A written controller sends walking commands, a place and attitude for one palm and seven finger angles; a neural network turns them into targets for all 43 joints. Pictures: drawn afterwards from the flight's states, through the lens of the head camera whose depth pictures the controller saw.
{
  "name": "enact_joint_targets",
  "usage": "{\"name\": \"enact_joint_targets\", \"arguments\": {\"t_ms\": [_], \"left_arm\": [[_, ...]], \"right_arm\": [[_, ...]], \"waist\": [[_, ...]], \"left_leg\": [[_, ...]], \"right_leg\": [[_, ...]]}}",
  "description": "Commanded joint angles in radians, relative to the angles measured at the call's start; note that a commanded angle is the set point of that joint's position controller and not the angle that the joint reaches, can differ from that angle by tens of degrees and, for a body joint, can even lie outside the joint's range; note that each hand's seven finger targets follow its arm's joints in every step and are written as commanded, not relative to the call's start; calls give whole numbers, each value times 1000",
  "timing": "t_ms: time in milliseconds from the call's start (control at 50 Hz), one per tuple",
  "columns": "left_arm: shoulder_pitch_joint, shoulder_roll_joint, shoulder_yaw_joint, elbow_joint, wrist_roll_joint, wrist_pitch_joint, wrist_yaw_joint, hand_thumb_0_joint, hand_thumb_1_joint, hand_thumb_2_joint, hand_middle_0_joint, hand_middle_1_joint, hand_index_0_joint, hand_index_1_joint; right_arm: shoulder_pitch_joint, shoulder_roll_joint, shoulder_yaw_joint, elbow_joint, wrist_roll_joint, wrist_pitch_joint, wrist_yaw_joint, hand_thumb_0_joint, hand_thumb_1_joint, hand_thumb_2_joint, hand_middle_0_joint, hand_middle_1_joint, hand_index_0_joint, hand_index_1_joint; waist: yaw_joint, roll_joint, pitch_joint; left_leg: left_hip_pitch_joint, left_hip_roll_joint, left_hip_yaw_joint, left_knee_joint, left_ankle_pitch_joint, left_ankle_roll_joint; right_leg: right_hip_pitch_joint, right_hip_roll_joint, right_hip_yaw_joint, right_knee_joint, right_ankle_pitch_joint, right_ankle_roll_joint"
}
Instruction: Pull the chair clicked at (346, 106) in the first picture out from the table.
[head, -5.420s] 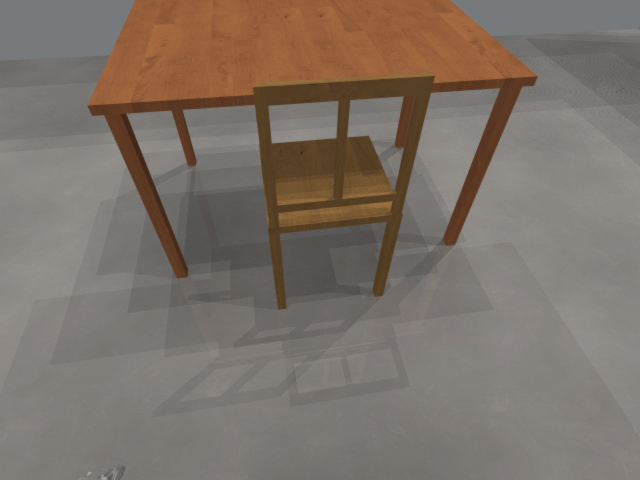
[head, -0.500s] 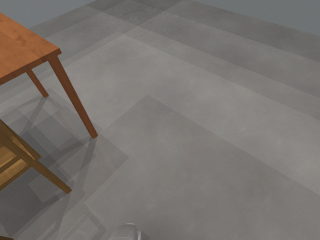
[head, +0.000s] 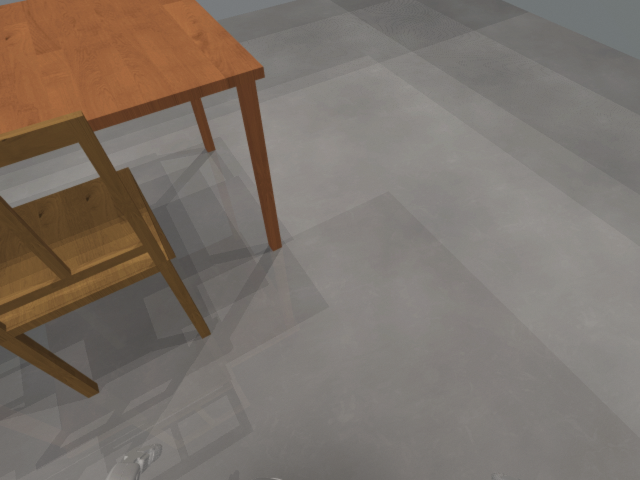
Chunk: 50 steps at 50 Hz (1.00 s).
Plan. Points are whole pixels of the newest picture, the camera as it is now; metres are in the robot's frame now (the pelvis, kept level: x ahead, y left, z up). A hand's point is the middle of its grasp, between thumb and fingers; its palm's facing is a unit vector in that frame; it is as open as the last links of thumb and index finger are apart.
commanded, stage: turn to face it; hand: left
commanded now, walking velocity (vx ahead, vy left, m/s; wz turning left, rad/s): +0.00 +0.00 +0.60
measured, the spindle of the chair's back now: (24, 232) +0.52 +0.60 -0.09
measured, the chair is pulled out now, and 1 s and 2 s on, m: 0.00 0.00 0.00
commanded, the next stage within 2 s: take the last steps up to it in 0.88 s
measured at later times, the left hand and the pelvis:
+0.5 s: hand out of the picture -0.03 +0.27 -0.17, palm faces +0.36 -0.90 -0.26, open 7.4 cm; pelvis -0.01 +0.04 +0.00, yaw +18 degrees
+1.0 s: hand out of the picture -0.03 +0.21 -0.13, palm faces +0.52 -0.81 -0.27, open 7.4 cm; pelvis +0.00 +0.00 +0.02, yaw +31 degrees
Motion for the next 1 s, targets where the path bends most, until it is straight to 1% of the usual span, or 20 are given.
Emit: {"name": "enact_joint_targets", "arguments": {"t_ms": [0, 60, 100, 240, 300, 320, 340, 360, 380, 400, 440, 480, 620, 740, 760, 780, 800, 840, 900, 980], "left_arm": [[145, 256, 56, -55, 14, -32, 25, 0, 900, 900, -200, -300, -200, -300], [-2, 160, 32, -79, 12, -32, 27, 0, 900, 900, -200, -300, -200, -300], [1, 138, 23, -74, 16, -39, 28, 0, 900, 900, -200, -300, -200, -300], [115, 203, 44, -11, 22, -25, 23, 0, 900, 900, -200, -300, -200, -300], [101, 209, 52, 0, 17, -16, 19, 0, 900, 900, -200, -300, -200, -300], [97, 200, 53, -1, 9, -11, 16, 0, 900, 900, -200, -300, -200, -300], [102, 166, 49, -17, 1, -5, 10, 0, 900, 900, -200, -300, -200, -300], [48, 92, 25, -69, 0, -4, 4, 0, 900, 900, -200, -300, -200, -300], [-12, 105, 21, -88, 9, 6, 13, 0, 900, 900, -200, -300, -200, -300], [-39, 85, 25, -70, 5, 7, 17, 0, 900, 900, -200, -300, -200, -300], [-20, 102, 31, -27, 3, 6, 7, 0, 900, 900, -200, -300, -200, -300], [38, 96, 29, 6, 5, 5, 2, 0, 900, 900, -200, -300, -200, -300], [-10, 70, 16, -11, -1, 8, 11, 0, 900, 900, -200, -300, -200, -300], [89, 59, 12, 12, -7, -10, 19, 0, 900, 900, -200, -300, -200, -300], [119, 82, 16, 18, -4, -19, 23, 0, 900, 900, -200, -300, -200, -300], [138, 143, 27, 18, 8, -31, 29, 0, 900, 900, -200, -300, -200, -300], [133, 216, 39, 9, 19, -35, 29, 0, 900, 900, -200, -300, -200, -300], [72, 176, 37, -4, 9, -34, 33, 0, 900, 900, -200, -300, -200, -300], [9, 110, 18, -9, 10, -41, 30, 0, 900, 900, -200, -300, -200, -300], [98, 121, 22, 36, 18, -45, 27, 0, 900, 900, -200, -300, -200, -300]], "right_arm": [[-32, -128, -54, -120, -5, -24, -6, 0, -900, -900, 200, 300, 200, 300], [-13, -118, -56, -72, -6, -8, 12, 0, -900, -900, 200, 300, 200, 300], [-1, -96, -46, -57, -6, -6, 19, 0, -900, -900, 200, 300, 200, 300], [-87, -63, -20, -75, 5, -15, 21, 0, -900, -900, 200, 300, 200, 300], [-22, -76, -23, -65, 3, -24, 16, 0, -900, -900, 200, 300, 200, 300], [25, -103, -30, -55, 0, -31, 15, 0, -900, -900, 200, 300, 200, 300], [91, -186, -51, -45, -5, -41, 12, 0, -900, -900, 200, 300, 200, 300], [162, -299, -76, -38, -4, -42, 6, 0, -900, -900, 200, 300, 200, 300], [217, -299, -76, -9, -1, -40, -2, 0, -900, -900, 200, 300, 200, 300], [182, -274, -70, -9, -3, -43, -17, 0, -900, -900, 200, 300, 200, 300], [55, -194, -43, -38, -7, -46, -26, 0, -900, -900, 200, 300, 200, 300], [26, -174, -33, -46, -5, -54, -29, 0, -900, -900, 200, 300, 200, 300], [74, -175, -37, -22, -9, -41, -29, 0, -900, -900, 200, 300, 200, 300], [29, -160, -36, -26, -6, -32, -26, 0, -900, -900, 200, 300, 200, 300], [26, -141, -33, -27, 1, -32, -22, 0, -900, -900, 200, 300, 200, 300], [44, -83, -26, -31, 10, -34, -17, 0, -900, -900, 200, 300, 200, 300], [36, -45, -20, -59, 9, -35, -15, 0, -900, -900, 200, 300, 200, 300], [13, -88, -38, -31, -3, -11, -16, 0, -900, -900, 200, 300, 200, 300], [64, -66, -33, 17, -4, -6, -4, 0, -900, -900, 200, 300, 200, 300], [25, -42, -21, 24, -2, -9, -4, 0, -900, -900, 200, 300, 200, 300]], "waist": [[57, -280, -136], [-13, -194, -39], [-11, -210, -42], [62, -248, -82], [30, -246, -109], [3, -188, -134], [-35, 18, -187], [-78, 318, -173], [-103, 220, -186], [-86, 263, -169], [-32, 187, -85], [-7, 133, -119], [-33, 103, -110], [19, 104, -125], [37, 50, -125], [42, -129, -133], [44, -316, -100], [23, -215, -58], [-18, -156, -39], [27, -191, -44]], "left_leg": [[-272, 6, 16, 456, -322, -18], [-253, 68, 44, 650, -160, -33], [-230, 73, 91, 588, -133, -51], [-100, 65, 209, 205, -184, -47], [21, 55, 242, 1, -76, -31], [129, 62, 226, -132, 38, -19], [313, 188, 43, -209, 253, 41], [389, 443, -268, -245, 618, 166], [334, 468, -281, -245, 561, 231], [298, 414, -260, -248, 489, 224], [174, 312, -152, -266, 405, 181], [203, 277, -97, -262, 464, 168], [216, 279, -176, -268, 397, 202], [79, 223, -198, -190, 362, 162], [5, 187, -177, -140, 282, 124], [-121, 87, -80, 12, 68, 56], [-224, -34, 60, 220, -262, -3], [-202, 20, 5, 496, -258, 0], [-182, 47, 49, 564, -125, -24], [-144, 57, 99, 401, -149, -35]], "right_leg": [[218, -467, 415, -373, 139, -206], [92, -327, 173, -328, 194, -179], [128, -290, 53, -298, 321, -166], [232, -333, -48, -216, 506, -175], [213, -326, -112, -115, 502, -122], [161, -308, -141, -21, 456, -81], [-19, -240, -175, 171, 261, -19], [-277, -115, -160, 392, -334, 49], [-285, -104, -43, 504, -347, 29], [-316, -105, 0, 549, -283, 24], [-268, -102, 23, 552, -130, 21], [-232, -86, 11, 516, -77, 27], [-160, -32, 12, 290, -115, 21], [109, 20, -11, -60, 31, -5], [217, -4, 8, -203, 124, -11], [313, -173, 180, -325, 134, -59], [275, -402, 398, -375, 232, -185], [126, -370, 335, -376, 246, -242], [118, -255, 123, -327, 339, -199], [184, -259, 87, -333, 347, -205]]}}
